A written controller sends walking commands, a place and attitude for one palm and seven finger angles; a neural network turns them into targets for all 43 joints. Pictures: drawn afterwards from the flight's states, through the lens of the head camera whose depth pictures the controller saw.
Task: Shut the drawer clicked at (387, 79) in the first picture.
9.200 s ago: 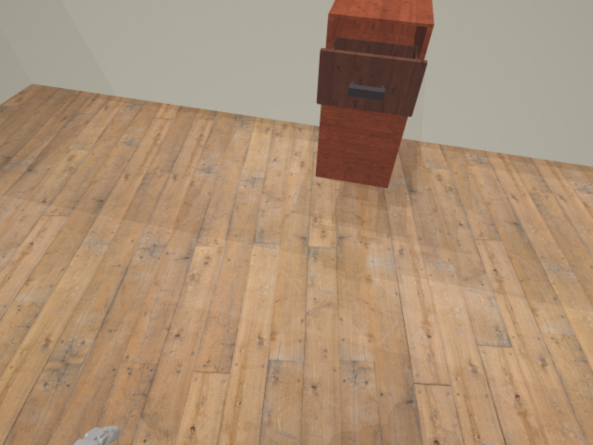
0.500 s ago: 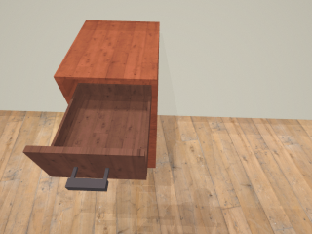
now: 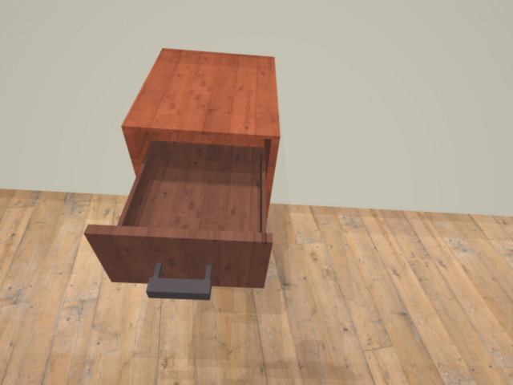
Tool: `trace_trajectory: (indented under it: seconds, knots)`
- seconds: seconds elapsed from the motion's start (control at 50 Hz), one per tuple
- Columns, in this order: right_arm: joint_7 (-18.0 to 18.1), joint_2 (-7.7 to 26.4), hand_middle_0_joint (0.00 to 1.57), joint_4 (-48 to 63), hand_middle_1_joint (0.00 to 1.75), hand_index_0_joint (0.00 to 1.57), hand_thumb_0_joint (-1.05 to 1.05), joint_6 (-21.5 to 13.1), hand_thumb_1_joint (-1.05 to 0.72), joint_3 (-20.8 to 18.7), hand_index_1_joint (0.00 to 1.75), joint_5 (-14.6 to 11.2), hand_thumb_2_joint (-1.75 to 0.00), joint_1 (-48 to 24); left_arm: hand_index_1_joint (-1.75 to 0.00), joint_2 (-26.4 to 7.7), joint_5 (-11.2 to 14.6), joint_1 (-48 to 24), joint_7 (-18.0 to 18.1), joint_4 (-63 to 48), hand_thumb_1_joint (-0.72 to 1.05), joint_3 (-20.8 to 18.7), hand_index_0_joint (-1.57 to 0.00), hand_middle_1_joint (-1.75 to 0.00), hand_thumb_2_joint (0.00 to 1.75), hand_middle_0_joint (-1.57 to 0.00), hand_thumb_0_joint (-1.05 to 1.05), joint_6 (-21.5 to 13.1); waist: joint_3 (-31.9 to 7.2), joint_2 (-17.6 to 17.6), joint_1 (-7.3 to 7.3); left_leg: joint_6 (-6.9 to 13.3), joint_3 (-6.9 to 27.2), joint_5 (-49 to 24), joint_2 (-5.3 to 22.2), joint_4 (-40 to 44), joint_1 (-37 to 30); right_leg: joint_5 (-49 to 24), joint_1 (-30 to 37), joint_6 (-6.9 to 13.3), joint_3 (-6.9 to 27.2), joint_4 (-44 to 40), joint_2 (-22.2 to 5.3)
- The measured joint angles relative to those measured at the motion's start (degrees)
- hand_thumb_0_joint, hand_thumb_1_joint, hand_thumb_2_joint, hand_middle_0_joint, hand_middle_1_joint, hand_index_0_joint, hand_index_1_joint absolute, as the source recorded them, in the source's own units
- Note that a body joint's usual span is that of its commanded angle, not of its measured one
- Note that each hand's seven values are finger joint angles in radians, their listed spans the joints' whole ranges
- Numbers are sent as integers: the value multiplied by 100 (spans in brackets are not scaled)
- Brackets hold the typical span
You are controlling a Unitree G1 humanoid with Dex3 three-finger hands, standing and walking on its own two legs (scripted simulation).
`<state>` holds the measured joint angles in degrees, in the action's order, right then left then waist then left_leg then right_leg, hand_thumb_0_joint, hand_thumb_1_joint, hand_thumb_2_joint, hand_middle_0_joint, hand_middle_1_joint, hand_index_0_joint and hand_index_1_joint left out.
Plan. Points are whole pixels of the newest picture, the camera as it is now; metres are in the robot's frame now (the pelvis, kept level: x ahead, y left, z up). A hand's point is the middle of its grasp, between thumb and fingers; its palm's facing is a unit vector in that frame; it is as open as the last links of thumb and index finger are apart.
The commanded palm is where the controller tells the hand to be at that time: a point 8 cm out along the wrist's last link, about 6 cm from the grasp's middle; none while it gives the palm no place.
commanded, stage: come to a stop and stand still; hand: left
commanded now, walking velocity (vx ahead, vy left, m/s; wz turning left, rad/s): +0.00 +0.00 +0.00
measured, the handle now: (182, 278) +0.32 +0.15 -0.08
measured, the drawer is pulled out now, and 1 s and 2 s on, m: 0.30 0.30 0.30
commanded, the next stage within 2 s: look again from close up in 0.68 s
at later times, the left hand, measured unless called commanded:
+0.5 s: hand out of the picture -0.10 +0.17 -0.16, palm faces +0.05 -0.99 -0.14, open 7.4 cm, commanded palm none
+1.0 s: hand out of the picture -0.12 +0.16 -0.16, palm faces +0.08 -0.99 -0.14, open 7.4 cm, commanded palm none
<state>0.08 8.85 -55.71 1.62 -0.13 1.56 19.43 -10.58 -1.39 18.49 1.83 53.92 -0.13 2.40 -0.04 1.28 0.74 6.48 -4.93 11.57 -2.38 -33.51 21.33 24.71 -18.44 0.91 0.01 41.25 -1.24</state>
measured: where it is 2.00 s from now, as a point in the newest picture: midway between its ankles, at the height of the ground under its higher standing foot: outside the picture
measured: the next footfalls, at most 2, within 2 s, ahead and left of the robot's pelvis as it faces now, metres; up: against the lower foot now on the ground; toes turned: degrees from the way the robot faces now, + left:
right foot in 0.16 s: -0.01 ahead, -0.11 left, +0.00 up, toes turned +0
left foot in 1.56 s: -0.04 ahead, +0.11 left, +0.00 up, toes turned +2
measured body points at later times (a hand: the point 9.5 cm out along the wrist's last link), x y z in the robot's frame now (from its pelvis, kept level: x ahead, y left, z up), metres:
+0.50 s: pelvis -0.02 +0.02 +0.01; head -0.01 +0.04 +0.46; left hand -0.10 +0.23 -0.15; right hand -0.03 -0.20 -0.14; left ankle +0.07 +0.05 -0.72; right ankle -0.05 -0.11 -0.72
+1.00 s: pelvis -0.03 +0.02 +0.01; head -0.04 +0.03 +0.46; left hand -0.12 +0.22 -0.15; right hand -0.04 -0.20 -0.14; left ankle +0.07 +0.05 -0.72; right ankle -0.05 -0.11 -0.72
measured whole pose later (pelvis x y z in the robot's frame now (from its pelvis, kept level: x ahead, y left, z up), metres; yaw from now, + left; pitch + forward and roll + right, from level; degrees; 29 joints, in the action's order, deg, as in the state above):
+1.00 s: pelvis -0.03 +0.02 +0.01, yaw +0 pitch +0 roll -1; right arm 1.2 7.8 -65.0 0.9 -0.6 0.5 17.1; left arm -5.8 -1.7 27.5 2.5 63.2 0.6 -0.6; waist -1.5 0.7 -1.6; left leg 5.7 -4.7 6.6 -6.6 -18.0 18.0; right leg 17.6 -10.4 0.8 0.3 26.0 -0.5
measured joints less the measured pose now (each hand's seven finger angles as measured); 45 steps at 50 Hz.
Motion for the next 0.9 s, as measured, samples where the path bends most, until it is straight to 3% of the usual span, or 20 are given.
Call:
trace_trajectory:
  seconds: [0.08, 0.16, 0.24, 0.46, 0.7, 0.9]
  knots:
    - [6, -31, 20, -211, 30, 20, 1, 23, -91, 18, 30, -21, -90, 62, -30, 57, -11, 175, -7, 98, 91, -10, -20, -30, 90, -20, 1, -40, -112, 2, -97, 67, -73, -234, -97, 421, -23, 73, 104, 27, -126, 235, 28]
    - [57, -54, 20, -295, 30, 20, 1, -18, -91, -2, 30, -45, -90, -6, -30, 125, -4, 430, 26, 273, 91, 11, -20, -30, 90, -20, 1, -130, -126, 4, -156, 102, -218, -380, -178, 627, -22, -343, 711, 48, -148, -1047, 46]
    - [81, -22, 20, -382, 30, 20, 1, -34, -93, -34, 30, -72, -90, -48, -30, 247, -11, 633, 63, 483, 91, 66, -20, -30, 90, -19, 1, -163, -54, -166, -116, 24, -135, -434, -126, 768, -133, -634, 892, -56, -202, -1363, 121]
    - [72, -122, 20, -655, 30, 20, 1, -42, -92, -3, 30, -92, -90, -81, -30, 328, -34, 875, 54, 729, 91, 72, -20, -30, 90, -19, 1, -206, -83, -24, -182, 83, -96, -551, -281, 1185, -244, -502, 836, 43, -127, -1403, 58]
    - [111, -76, 20, -834, 30, 20, 1, -86, -93, -34, 30, -100, -90, -233, -30, 451, -23, 980, 66, 927, 91, 96, -20, -30, 90, -19, 0, -280, -112, -45, -217, 58, -47, -676, -356, 1349, -331, -741, 905, -51, -47, -1516, 62]
    - [116, -101, 20, -908, 30, 20, 1, -98, -93, -32, 30, -104, -90, -216, -30, 475, -39, 897, 70, 940, 91, 84, -20, -30, 90, -19, 0, -282, -171, -28, -234, 14, -5, -632, -429, 1545, -379, -620, 832, 1, 9, -1457, 46]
